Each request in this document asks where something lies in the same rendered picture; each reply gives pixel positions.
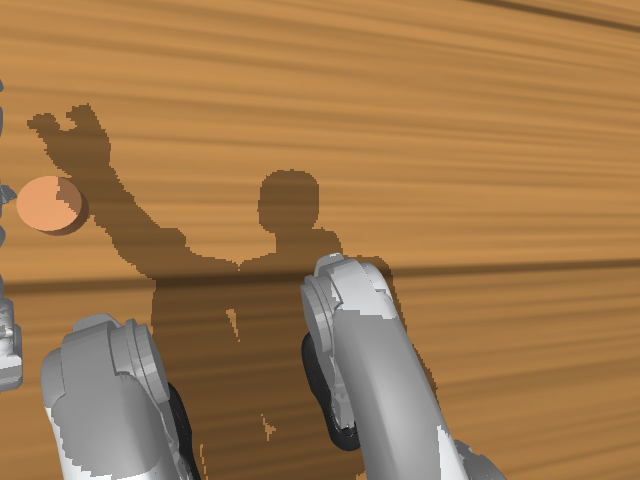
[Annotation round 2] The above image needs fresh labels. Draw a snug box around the left robot arm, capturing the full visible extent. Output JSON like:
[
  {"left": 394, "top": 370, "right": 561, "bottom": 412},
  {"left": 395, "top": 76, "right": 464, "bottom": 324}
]
[{"left": 0, "top": 188, "right": 23, "bottom": 393}]

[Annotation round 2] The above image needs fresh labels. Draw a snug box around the left robot hand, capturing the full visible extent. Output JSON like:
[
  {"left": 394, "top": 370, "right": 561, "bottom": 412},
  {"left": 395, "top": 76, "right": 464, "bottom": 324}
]
[{"left": 0, "top": 80, "right": 17, "bottom": 204}]

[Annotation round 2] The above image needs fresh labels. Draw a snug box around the right robot hand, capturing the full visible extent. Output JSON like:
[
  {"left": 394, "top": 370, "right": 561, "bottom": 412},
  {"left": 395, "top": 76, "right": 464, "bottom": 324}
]
[{"left": 454, "top": 439, "right": 507, "bottom": 480}]

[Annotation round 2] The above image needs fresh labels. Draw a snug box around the tin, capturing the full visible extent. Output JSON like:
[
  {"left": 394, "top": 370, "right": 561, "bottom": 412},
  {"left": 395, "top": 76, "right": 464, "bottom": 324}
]
[{"left": 16, "top": 176, "right": 89, "bottom": 236}]

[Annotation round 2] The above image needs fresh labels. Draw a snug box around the right robot foot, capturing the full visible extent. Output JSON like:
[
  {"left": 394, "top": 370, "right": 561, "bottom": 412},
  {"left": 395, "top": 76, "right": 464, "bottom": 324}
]
[{"left": 301, "top": 332, "right": 361, "bottom": 451}]

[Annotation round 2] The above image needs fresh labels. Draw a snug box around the left robot foot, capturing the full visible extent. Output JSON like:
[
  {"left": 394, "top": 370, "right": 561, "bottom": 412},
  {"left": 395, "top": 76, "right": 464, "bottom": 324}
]
[{"left": 168, "top": 382, "right": 201, "bottom": 480}]

